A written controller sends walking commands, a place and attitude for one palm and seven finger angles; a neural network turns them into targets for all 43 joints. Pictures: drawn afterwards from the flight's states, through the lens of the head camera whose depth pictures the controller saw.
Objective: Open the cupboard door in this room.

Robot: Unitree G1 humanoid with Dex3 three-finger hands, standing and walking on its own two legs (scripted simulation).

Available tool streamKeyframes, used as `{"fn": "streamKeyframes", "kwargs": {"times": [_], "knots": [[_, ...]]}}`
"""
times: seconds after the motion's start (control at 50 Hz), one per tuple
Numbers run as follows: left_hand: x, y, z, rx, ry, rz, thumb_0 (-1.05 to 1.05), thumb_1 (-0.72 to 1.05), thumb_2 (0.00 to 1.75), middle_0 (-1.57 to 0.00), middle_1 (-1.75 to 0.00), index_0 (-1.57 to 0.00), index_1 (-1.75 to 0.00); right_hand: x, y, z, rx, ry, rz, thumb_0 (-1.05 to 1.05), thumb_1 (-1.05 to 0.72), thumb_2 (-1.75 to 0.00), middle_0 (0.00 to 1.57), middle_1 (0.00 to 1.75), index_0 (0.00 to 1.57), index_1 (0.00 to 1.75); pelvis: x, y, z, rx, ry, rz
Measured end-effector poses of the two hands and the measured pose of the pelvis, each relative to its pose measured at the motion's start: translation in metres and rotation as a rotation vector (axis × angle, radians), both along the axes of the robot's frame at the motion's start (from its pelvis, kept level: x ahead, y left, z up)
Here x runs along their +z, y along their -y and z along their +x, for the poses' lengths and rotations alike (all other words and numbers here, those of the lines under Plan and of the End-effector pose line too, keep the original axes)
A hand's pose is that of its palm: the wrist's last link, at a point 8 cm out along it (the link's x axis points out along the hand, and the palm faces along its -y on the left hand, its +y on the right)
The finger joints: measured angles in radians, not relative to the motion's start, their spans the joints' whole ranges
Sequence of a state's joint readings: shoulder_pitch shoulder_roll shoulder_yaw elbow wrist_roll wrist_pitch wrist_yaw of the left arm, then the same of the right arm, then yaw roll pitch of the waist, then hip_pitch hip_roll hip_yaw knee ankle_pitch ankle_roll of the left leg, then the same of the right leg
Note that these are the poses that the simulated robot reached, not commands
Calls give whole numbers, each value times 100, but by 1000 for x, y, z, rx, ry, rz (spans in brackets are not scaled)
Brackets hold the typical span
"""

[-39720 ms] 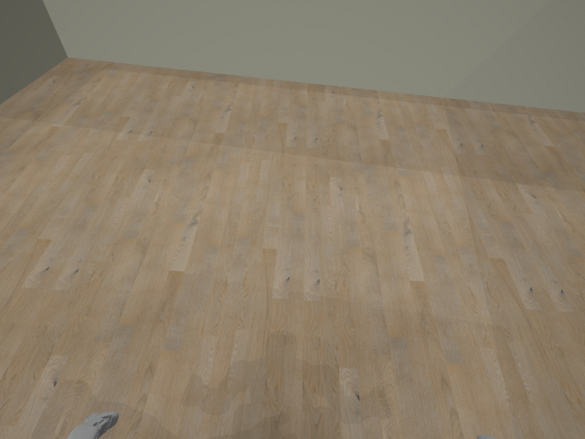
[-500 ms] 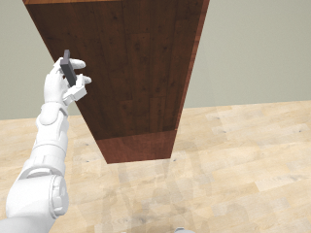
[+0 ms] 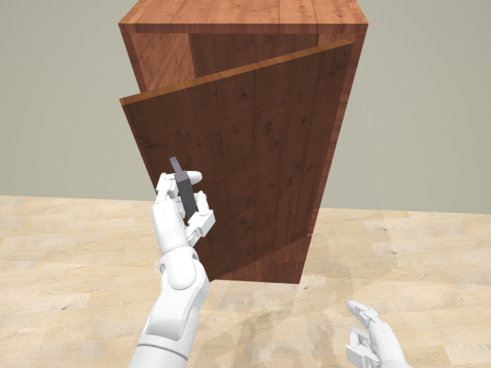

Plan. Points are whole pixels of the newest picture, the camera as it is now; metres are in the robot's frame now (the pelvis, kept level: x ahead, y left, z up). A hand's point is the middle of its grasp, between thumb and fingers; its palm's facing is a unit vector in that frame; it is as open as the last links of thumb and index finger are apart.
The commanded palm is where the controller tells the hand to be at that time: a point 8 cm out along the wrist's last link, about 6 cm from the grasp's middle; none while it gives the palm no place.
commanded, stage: pull the door open along its arc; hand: left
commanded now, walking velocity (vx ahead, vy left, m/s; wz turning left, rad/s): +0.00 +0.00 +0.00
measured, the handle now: (184, 193) +0.37 +0.13 +0.10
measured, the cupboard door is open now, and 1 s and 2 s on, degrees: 31 44 45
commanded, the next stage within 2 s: open thumb and fingers to let go in 0.30 s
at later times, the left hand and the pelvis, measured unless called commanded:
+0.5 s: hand (238, 246) +0.27 +0.03 +0.10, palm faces +0.34 -0.94 -0.03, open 6.0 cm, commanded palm +0.23 +0.07 +0.09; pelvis +0.00 -0.04 +0.00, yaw +2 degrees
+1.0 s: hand (228, 249) +0.27 +0.04 +0.10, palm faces +0.33 -0.94 -0.02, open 13.6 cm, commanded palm +0.22 +0.07 +0.09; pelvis -0.01 -0.02 +0.00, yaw +2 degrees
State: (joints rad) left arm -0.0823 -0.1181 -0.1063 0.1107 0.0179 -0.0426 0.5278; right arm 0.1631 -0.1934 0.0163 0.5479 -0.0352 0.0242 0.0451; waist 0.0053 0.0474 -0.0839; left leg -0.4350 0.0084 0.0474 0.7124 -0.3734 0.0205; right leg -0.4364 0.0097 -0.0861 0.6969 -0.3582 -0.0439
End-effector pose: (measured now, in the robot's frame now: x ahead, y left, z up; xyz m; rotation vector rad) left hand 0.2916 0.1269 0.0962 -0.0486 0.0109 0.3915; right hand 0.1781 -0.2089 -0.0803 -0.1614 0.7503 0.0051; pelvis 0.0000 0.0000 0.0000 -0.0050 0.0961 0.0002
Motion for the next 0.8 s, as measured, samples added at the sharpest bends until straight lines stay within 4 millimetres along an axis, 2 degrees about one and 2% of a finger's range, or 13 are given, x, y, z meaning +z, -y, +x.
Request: {"fn": "streamKeyframes", "kwargs": {"times": [0.12,0.32,0.4,0.52,0.64,0.8], "knots": [[2,20,-23,10,-21,58,2,73,77,-35,-135,-38,-135,1,-1,5,15,-3,16,1,-91,-90,20,30,21,30,1,12,0,16,32,4],[5,51,-59,-138,-43,78,2,71,73,-34,-132,-37,-134,-2,23,-5,-25,-10,39,1,-91,-90,20,30,21,30,2,27,4,17,78,8],[5,56,-63,-135,-48,80,2,70,74,-35,-131,-38,-134,-4,32,-6,-26,-11,25,1,-91,-90,20,30,20,30,2,33,3,24,91,10],[4,51,-55,-34,-44,60,2,64,77,-37,-132,-39,-134,-5,39,-2,-1,-27,-14,1,-91,-90,20,30,20,30,3,40,-4,35,88,14],[5,47,-54,-6,-34,62,2,49,72,-37,-131,-41,-131,-1,38,1,2,-15,-16,1,-91,-90,20,30,20,30,4,43,-6,34,74,19],[6,42,-59,-19,-16,64,1,6,54,-35,-126,-36,-126,-2,32,-4,-7,-13,-5,1,-91,-90,20,30,20,30,4,37,-7,32,77,18]]}}
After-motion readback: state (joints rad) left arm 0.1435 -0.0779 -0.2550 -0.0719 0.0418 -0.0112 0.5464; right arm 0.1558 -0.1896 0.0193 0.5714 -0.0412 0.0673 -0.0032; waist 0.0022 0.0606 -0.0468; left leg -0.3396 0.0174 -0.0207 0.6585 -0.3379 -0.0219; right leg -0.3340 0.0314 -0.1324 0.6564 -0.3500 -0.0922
